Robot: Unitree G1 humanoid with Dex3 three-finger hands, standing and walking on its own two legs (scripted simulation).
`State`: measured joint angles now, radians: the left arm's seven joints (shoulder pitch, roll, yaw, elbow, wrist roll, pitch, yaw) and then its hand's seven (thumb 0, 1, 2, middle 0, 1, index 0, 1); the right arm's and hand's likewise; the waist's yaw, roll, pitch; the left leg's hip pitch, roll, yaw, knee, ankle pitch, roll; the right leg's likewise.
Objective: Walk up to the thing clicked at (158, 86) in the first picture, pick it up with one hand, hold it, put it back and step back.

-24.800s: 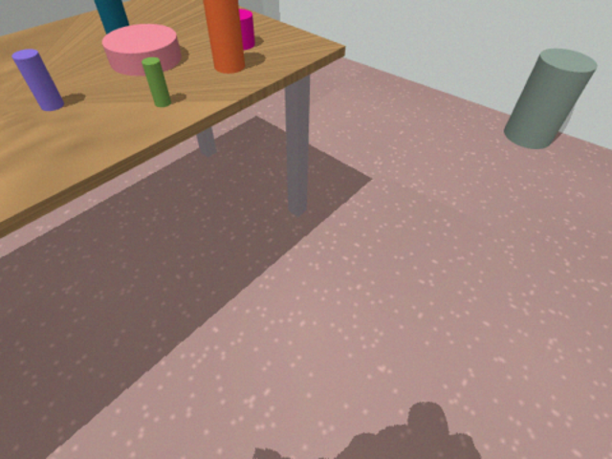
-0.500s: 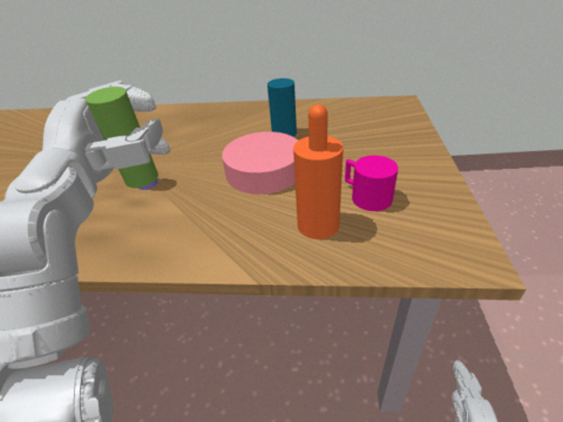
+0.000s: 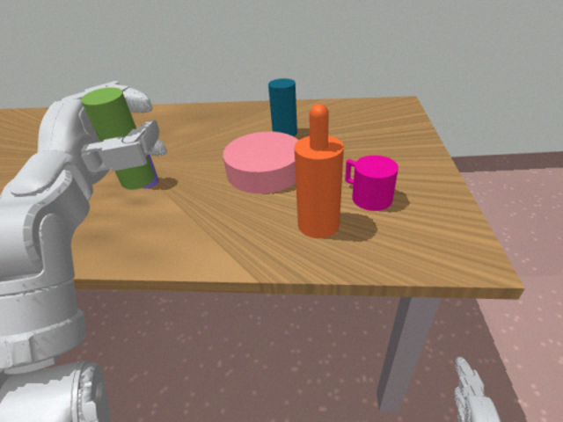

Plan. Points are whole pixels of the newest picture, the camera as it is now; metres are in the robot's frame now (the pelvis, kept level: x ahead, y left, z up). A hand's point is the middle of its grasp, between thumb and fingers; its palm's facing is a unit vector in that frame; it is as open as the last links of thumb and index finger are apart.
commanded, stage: crouch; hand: left
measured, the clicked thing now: (121, 141) +0.34 +0.19 +0.30
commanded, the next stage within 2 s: lower in 1.54 s
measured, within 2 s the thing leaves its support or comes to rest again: neither
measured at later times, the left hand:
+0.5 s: hand (159, 161) +0.42 +0.19 +0.22, palm faces +0.19 -0.98 +0.02, open 5.1 cm
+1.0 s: hand (174, 169) +0.48 +0.20 +0.17, palm faces +0.18 -0.98 +0.00, open 5.1 cm
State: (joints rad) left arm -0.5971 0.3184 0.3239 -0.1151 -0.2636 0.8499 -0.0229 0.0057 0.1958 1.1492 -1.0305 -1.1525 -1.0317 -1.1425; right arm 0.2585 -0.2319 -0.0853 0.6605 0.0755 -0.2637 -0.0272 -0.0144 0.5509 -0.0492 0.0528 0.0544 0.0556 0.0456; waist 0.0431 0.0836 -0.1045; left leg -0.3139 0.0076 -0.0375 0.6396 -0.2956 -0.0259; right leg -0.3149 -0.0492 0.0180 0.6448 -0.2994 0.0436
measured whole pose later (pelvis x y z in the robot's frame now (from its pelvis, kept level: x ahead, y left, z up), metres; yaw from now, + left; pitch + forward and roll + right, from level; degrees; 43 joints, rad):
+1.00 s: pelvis +0.01 +0.00 -0.01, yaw -1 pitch +6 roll -1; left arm -0.79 0.40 0.33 0.81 -0.13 0.07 -0.04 0.01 0.19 1.16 -1.03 -1.14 -1.03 -1.14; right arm 0.29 -0.22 -0.04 0.54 0.02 -0.25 -0.04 -0.01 0.55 -0.05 0.06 0.05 0.06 0.05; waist -0.07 0.03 -0.08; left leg -0.49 0.03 -0.02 0.71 -0.33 -0.02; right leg -0.48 -0.03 0.03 0.68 -0.31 0.05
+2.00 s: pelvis +0.01 +0.01 -0.03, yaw -2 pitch +15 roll -2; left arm -0.88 0.48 0.41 1.04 -0.09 -0.17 -0.08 0.00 0.20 1.15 -1.02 -1.15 -1.02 -1.17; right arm 0.30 -0.21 -0.02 0.28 -0.02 -0.07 -0.01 -0.01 0.52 -0.05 0.06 0.05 0.06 0.05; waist -0.15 0.02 -0.10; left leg -0.77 0.05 -0.04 0.91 -0.41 -0.02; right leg -0.75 0.00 0.03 0.84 -0.36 0.05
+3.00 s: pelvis +0.01 +0.01 -0.06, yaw -2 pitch +20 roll -3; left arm -0.85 0.50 0.42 1.06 -0.06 -0.28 -0.07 0.00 0.20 1.14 -1.02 -1.16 -1.02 -1.19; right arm 0.37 -0.23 -0.02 0.04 -0.04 0.02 0.04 -0.01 0.52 -0.05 0.06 0.05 0.06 0.05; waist -0.19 0.01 -0.13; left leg -0.93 0.05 -0.05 1.06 -0.47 -0.03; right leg -0.90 0.00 0.02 0.98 -0.42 0.05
